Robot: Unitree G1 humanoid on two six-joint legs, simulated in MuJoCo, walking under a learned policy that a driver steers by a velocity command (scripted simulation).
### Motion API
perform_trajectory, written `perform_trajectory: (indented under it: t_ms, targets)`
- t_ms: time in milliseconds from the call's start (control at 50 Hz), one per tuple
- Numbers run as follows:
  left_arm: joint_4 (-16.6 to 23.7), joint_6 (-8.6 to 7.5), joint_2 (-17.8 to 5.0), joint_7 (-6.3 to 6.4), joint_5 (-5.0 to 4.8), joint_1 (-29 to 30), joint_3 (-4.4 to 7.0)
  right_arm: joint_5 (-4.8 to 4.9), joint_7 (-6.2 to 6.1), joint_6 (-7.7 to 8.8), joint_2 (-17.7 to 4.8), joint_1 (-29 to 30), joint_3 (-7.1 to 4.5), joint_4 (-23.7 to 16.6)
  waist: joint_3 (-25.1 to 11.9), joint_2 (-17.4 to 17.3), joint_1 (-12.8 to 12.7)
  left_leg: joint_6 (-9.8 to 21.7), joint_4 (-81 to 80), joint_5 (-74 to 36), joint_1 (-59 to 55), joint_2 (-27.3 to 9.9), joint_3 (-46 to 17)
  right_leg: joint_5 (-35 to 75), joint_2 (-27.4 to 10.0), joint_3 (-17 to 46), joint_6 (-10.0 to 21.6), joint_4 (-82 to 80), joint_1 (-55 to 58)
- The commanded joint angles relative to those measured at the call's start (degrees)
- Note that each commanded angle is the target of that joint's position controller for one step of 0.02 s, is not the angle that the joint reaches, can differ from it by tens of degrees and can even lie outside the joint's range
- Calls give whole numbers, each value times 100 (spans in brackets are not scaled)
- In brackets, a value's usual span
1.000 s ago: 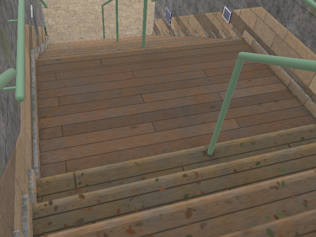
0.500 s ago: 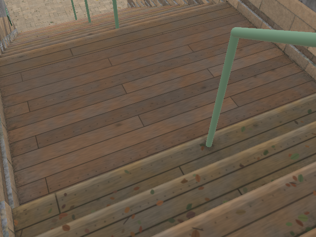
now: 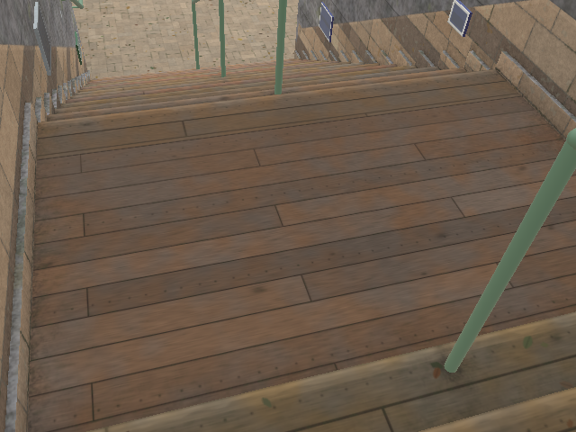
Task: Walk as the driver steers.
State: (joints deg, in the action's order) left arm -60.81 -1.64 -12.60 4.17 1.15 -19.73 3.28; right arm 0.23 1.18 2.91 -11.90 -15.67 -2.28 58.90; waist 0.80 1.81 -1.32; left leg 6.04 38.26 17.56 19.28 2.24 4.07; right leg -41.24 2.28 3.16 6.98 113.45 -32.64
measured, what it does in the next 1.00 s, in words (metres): goes down: right foot 0.17 m lower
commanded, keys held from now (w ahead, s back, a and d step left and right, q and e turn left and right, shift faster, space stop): w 0.48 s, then w+q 0.04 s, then q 0.48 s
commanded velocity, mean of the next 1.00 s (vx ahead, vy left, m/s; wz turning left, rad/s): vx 0.36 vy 0.00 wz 0.19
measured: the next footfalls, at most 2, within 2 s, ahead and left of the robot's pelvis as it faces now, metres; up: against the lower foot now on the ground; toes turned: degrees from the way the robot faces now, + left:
right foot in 0.48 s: +0.41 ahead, -0.08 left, -0.17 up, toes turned -4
left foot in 1.06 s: +0.63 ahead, +0.22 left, -0.33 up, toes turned +22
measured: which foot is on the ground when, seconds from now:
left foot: down 0.00-0.48, up 0.50-1.00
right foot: up 0.00-0.46, down 0.48-1.00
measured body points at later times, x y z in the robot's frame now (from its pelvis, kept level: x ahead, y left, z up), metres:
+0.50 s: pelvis +0.28 -0.01 -0.13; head +0.29 -0.01 +0.32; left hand +0.46 +0.20 -0.25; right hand +0.14 -0.22 -0.27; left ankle +0.06 +0.06 -0.67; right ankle +0.37 -0.08 -0.88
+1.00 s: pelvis +0.50 +0.04 -0.25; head +0.52 +0.06 +0.20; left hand +0.37 +0.20 -0.40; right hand +0.70 -0.15 -0.37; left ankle +0.62 +0.21 -0.98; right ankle +0.37 -0.08 -0.89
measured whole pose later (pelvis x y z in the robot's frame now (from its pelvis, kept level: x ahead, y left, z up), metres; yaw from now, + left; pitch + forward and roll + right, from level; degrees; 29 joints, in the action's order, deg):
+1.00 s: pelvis +0.50 +0.04 -0.25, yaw +12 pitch +1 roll -4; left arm -60.3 -5.5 -5.9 1.8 5.2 -30.1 -1.8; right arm -6.2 3.6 1.2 -12.9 -7.6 -0.8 51.3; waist 0.2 -2.1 -5.7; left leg 1.1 26.3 -15.1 28.1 -7.3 -0.7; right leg -49.8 -4.1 -15.8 -1.2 62.5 -12.5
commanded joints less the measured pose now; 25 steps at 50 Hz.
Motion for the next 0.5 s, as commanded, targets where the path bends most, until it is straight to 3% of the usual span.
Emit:
perform_trajectory:
  t_ms: [20,40,60,80,100,120,140,160,180,200,220,240,260,280,300,320,340,360,400,420,440,460,480,500]
  targets:
    - [392,159,-473,-83,205,305,82,-174,-114,45,-689,-1106,-41,9,450,-556,242,973,-1633,330,-698,-2307,-3090,1294,-400,172,-87,-519,-2703]
    - [371,176,-386,-126,144,312,68,-209,-124,138,-482,-845,60,16,833,-103,-89,633,-1439,-58,209,-1797,-2496,2469,-467,471,-161,-1867,-2308]
    - [300,230,-292,-146,181,233,57,-218,-128,224,-606,-796,46,-31,725,-345,-182,556,-1484,-239,613,-1720,-2431,2687,-444,365,-224,-2294,-1940]
    - [474,233,-291,-212,193,526,34,-109,-158,308,-570,-436,78,-166,890,-102,-419,388,-1896,-449,1553,-1324,-1849,3485,-548,226,-412,-4133,-979]
    - [516,261,-274,-251,247,777,64,-34,-193,345,-785,-456,13,-188,812,-637,-312,516,-1961,-881,1375,-1230,-1826,3956,-579,-90,-543,-4957,-691]
    - [429,337,-160,-239,313,710,21,-27,-212,323,-906,-789,-31,-99,506,-833,-205,625,-1820,-1998,1020,-1338,-1851,4021,-543,-226,-584,-4855,-451]
    - [228,377,-183,-248,268,297,44,-68,-198,316,-995,-1048,-86,-108,175,-940,-236,627,-1507,-2580,435,-1425,-1875,4412,-541,-188,-543,-4506,-498]
    - [386,384,-276,-264,250,665,75,-19,-210,294,-715,-1280,-12,-78,314,-661,-153,591,-1446,-2703,87,-1462,-1849,4266,-639,-140,-527,-4655,-881]
    - [488,287,-291,-311,206,1218,100,49,-278,270,-401,-1676,19,107,507,-318,51,670,-1077,-1714,-812,-1416,-2062,5189,-863,358,-425,-5358,-1784]
    - [529,197,-308,-360,150,1504,127,22,-316,258,-306,-1731,33,64,541,-123,194,665,-792,-749,-1151,-1142,-1922,5791,-780,323,-364,-6253,-2103]
    - [552,127,-256,-403,165,1768,110,-71,-341,264,-355,-1876,34,73,572,-222,368,708,-706,-462,-1279,-1135,-2018,5922,-667,226,-343,-6452,-2156]
    - [843,-179,471,-844,704,1834,-390,-1092,-172,405,449,-2856,298,656,1081,-296,730,599,-212,-733,-1401,-1270,-1569,7725,-1017,791,-315,-7626,-3108]
    - [780,-76,-38,-589,228,2241,-23,-161,-302,327,-235,-1876,68,73,391,14,517,578,-372,-194,-723,-857,-1561,7233,-489,-356,-409,-7685,-1242]
    - [747,-55,-140,-568,90,2091,-43,11,-312,274,-469,-1584,45,-60,377,-29,538,539,-234,-159,88,-809,-1581,7359,-463,-402,-428,-7500,-262]
    - [756,-14,-64,-561,42,2013,-59,-39,-277,247,-474,-1550,48,-45,400,-93,556,560,-113,-409,128,-786,-1568,7018,-403,-455,-437,-7474,-41]
    - [844,16,-31,-584,30,2268,-93,-55,-277,249,-263,-1899,133,68,611,-18,740,527,59,-396,40,-771,-1657,6888,-357,-586,-481,-7708,-110]
    - [1015,28,0,-592,12,2594,-100,-99,-272,215,-175,-2047,146,154,876,-95,935,512,212,-570,-239,-735,-1633,6605,-324,-596,-531,-8044,-318]
    - [1137,-16,43,-610,-37,2705,-132,-205,-311,136,-116,-2067,161,264,1030,-471,1011,471,497,-1170,-396,-665,-1621,6229,-284,-567,-472,-8255,-372]
    - [1264,-116,-21,-592,-106,2636,-194,-242,-400,80,-229,-2111,123,307,1081,-577,1147,419,1012,-1989,-584,-592,-1445,5695,-176,-787,-459,-8671,66]
    - [960,-69,-141,-902,644,1421,-230,-830,-10,215,-231,-2758,270,740,825,-394,407,282,1354,-2116,-544,-1064,-1861,6100,-944,31,-153,-9280,850]
    - [854,-86,-381,-581,-55,1467,-66,-200,-286,77,-395,-1893,55,374,678,-576,714,332,1971,-3369,-975,-711,-1225,5014,21,-1160,-316,-9095,987]
    - [633,-112,-333,-507,-157,716,-63,-200,-334,24,-437,-1967,52,397,207,-387,326,361,3051,-3924,-926,-565,-1299,5242,-275,-535,-189,-9838,2065]
    - [267,-178,-454,-479,-81,-339,-20,-98,-367,32,-570,-1925,14,402,-84,-291,-108,338,4622,-3206,-179,-345,-824,6359,-436,-754,-68,-10026,3390]
    - [47,-163,-973,-520,-24,-1210,119,-56,-339,29,-212,-1953,2,272,-740,664,-239,77,7315,2401,2063,431,-545,9127,-1678,379,605,-8531,5709]
Keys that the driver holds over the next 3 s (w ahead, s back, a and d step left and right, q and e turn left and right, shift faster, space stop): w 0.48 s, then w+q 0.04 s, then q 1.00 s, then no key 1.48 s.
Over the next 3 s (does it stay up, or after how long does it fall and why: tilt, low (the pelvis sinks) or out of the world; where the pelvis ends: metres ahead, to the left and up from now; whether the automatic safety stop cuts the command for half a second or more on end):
stays up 0.67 0.05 -0.31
